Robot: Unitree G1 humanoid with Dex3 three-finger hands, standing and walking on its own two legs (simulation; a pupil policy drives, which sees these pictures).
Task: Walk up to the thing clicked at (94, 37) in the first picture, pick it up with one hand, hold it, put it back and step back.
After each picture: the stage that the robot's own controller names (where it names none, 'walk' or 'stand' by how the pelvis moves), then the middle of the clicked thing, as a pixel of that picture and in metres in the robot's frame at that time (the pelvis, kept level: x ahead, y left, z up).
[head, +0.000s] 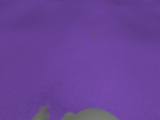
stand; (94, 36) +2.12 -0.14 -0.72
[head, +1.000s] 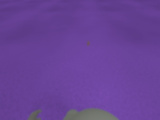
walk; (88, 43) +1.98 +0.18 -0.70
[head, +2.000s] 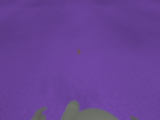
walk; (78, 51) +1.37 +0.32 -0.72
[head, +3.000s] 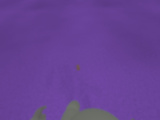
walk; (78, 67) +0.93 +0.25 -0.72
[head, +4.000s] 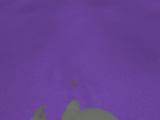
walk; (74, 83) +0.58 +0.26 -0.72
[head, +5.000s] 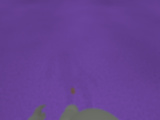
stand; (73, 91) +0.42 +0.20 -0.70
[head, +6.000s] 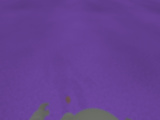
stand; (68, 99) +0.35 +0.22 -0.72
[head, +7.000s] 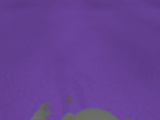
stand; (68, 100) +0.32 +0.22 -0.72
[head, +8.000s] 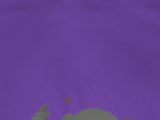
stand; (68, 100) +0.34 +0.22 -0.73
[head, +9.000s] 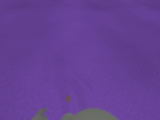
stand; (68, 99) +0.35 +0.22 -0.73
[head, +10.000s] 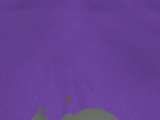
stand; (68, 99) +0.35 +0.22 -0.73
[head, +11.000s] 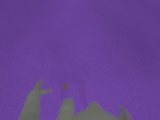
go down; (65, 86) +0.38 +0.22 -0.65
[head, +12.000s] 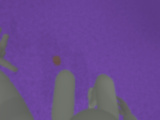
go down; (57, 60) +0.42 +0.26 -0.29
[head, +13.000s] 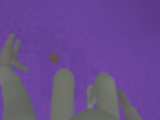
close in; (54, 58) +0.42 +0.27 -0.28
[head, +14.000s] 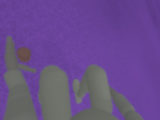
close in; (24, 55) +0.41 +0.30 -0.22
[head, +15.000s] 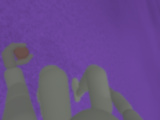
close; (22, 54) +0.39 +0.30 -0.22
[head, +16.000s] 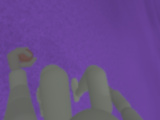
lift; (25, 57) +0.38 +0.29 -0.23
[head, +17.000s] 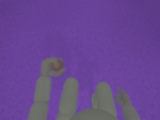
lift; (58, 67) +0.34 +0.22 -0.03
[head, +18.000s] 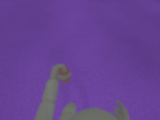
hold; (65, 75) +0.33 +0.17 -0.01
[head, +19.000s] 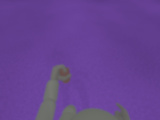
hold; (65, 75) +0.33 +0.17 -0.01
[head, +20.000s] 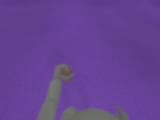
crouch; (67, 74) +0.33 +0.16 +0.01
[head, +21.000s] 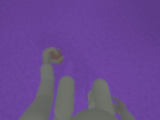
crouch; (57, 57) +0.43 +0.22 -0.10
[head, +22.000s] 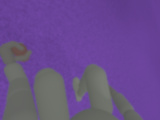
lower; (21, 53) +0.41 +0.29 -0.22
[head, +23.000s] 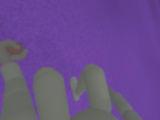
lower; (17, 52) +0.41 +0.31 -0.22
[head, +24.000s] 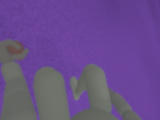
lower; (17, 51) +0.41 +0.30 -0.22
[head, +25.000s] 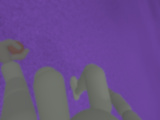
lower; (18, 51) +0.41 +0.30 -0.23
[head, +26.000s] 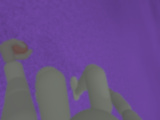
loosen; (21, 51) +0.41 +0.30 -0.23
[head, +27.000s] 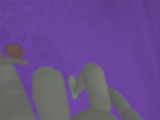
withdraw; (15, 52) +0.40 +0.29 -0.23
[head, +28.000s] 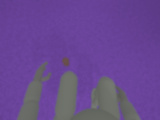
walk; (66, 62) +0.44 +0.23 -0.34
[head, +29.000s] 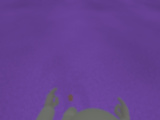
stand; (70, 98) +0.37 +0.18 -0.66
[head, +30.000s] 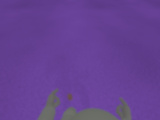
stand; (70, 97) +0.37 +0.20 -0.67
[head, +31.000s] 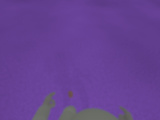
stand; (70, 94) +0.38 +0.19 -0.68
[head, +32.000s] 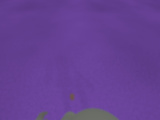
walk; (72, 97) +0.39 +0.19 -0.72
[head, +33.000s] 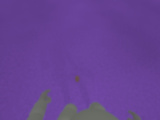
walk; (77, 79) +0.53 +0.12 -0.69
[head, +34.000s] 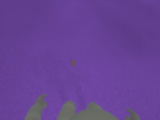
walk; (73, 63) +0.82 +0.22 -0.70
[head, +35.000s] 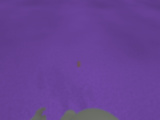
stand; (78, 64) +1.01 +0.19 -0.70
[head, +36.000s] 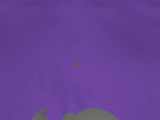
stand; (78, 64) +1.01 +0.20 -0.73
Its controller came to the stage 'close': yes
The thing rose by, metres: 0.70
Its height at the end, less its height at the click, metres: +0.00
